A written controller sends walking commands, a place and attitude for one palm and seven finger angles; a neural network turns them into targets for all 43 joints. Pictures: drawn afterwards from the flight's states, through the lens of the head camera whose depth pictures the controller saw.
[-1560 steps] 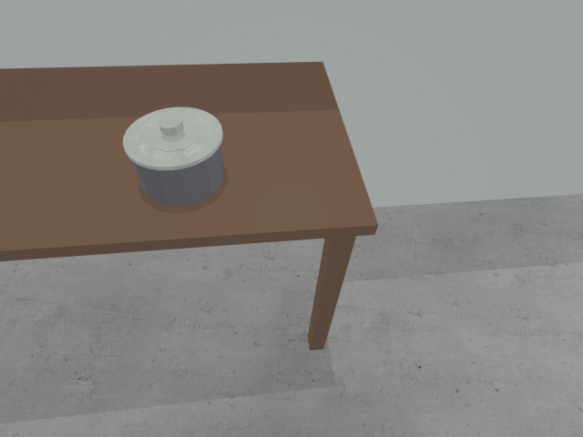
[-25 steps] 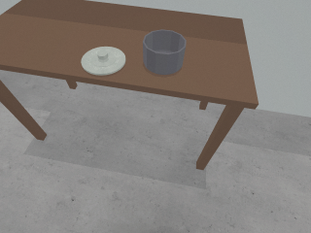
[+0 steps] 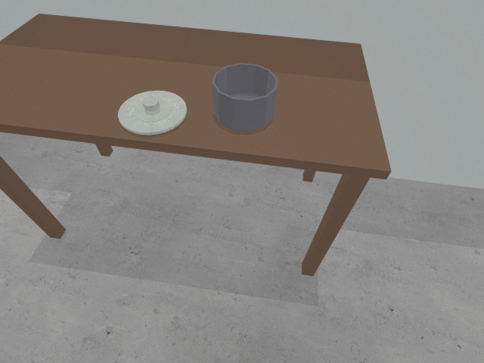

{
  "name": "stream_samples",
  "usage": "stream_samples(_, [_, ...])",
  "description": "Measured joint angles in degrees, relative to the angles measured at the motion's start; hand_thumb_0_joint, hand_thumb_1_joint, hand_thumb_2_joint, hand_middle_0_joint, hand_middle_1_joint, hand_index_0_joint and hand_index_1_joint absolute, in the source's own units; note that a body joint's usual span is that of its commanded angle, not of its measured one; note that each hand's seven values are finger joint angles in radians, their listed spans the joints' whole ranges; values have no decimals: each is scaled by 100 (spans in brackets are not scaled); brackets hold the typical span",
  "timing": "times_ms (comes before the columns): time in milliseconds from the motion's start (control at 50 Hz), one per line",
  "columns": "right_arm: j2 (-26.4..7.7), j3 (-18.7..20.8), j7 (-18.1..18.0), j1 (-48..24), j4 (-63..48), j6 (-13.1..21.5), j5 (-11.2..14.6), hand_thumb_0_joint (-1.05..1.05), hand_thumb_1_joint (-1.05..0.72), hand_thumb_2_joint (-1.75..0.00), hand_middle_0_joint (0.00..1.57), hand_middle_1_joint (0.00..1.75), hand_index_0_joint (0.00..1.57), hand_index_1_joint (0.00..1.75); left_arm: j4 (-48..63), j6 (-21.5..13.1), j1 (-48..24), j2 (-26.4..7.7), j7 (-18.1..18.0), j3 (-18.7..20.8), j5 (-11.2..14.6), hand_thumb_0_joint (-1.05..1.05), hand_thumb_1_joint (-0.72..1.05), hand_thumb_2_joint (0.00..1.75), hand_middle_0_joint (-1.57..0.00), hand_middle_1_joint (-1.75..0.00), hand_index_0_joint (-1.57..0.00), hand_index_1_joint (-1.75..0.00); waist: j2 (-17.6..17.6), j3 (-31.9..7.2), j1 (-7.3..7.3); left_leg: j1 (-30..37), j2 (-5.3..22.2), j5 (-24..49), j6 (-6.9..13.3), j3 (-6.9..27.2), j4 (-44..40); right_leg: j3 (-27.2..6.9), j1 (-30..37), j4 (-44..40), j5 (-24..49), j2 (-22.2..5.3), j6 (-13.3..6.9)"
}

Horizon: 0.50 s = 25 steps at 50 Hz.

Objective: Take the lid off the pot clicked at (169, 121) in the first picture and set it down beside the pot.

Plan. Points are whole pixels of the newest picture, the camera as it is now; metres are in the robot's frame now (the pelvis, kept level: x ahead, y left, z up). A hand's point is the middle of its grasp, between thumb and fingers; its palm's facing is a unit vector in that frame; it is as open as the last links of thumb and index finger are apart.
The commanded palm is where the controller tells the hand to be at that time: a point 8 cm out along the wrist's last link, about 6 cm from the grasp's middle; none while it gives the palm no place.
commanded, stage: let the arm hang, fingers relaxed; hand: left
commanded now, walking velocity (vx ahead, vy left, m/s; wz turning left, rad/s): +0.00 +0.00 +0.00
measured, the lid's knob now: (151, 103) +0.70 +0.26 +0.00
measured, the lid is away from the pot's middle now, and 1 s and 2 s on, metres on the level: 0.24 0.24 0.24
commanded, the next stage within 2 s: look to check the result in 1.06 s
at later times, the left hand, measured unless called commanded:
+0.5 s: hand out of the picture +0.00 +0.17 -0.18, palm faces +0.03 -0.98 -0.18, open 7.3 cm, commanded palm none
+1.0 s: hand out of the picture -0.01 +0.17 -0.17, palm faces +0.03 -0.98 -0.19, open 7.2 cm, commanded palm none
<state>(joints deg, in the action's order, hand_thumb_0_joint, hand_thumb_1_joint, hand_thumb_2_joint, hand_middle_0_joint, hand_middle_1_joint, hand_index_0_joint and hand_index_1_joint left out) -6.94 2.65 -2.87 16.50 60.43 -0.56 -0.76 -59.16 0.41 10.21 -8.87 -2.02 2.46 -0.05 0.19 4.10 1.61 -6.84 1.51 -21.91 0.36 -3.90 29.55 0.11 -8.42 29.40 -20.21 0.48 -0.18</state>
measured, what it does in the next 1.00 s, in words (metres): stands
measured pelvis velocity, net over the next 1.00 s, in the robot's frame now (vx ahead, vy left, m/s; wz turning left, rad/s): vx -0.02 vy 0.00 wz -0.01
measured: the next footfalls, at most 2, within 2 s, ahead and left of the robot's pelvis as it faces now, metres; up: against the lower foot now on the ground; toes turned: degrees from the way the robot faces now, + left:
none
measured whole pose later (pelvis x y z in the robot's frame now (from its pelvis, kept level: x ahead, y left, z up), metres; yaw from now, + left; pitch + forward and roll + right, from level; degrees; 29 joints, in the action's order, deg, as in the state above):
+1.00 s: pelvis -0.02 +0.00 +0.00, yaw -1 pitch -2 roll +0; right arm -5.6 2.1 -2.8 17.0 63.0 -0.1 -0.4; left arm -63.5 0.2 14.0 -8.4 -2.3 1.9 -0.3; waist 0.1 4.9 1.0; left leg -6.9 1.5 -19.0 0.7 -4.7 27.4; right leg -0.6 -8.7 27.1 -16.9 0.5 0.0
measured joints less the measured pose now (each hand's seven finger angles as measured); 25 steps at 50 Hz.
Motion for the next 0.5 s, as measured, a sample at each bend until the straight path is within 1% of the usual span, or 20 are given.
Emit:
stream_samples(140, [27,-14,18,32,51,-17,6,1,-92,-90,20,30,20,30,-121,26,202,-30,-8,-8,-10,0,92,90,-20,-30,-20,-30,-36,40,-24,18,11,48,8,-20,-47,-19,23,-78,75,13,4])
stream_samples(300, [51,-36,20,43,106,6,24,1,-91,-90,20,30,20,30,-268,19,387,8,-12,-42,-11,0,92,90,-20,-30,-20,-30,-25,70,-57,23,12,116,15,-43,-114,-41,23,-151,154,16,11])
stream_samples(500, [67,-43,3,17,161,19,27,1,-91,-90,20,30,20,30,-371,14,445,47,-22,-59,-22,1,93,90,-20,-30,-20,-30,18,75,-81,26,9,166,27,-59,-131,-55,26,-179,216,13,19])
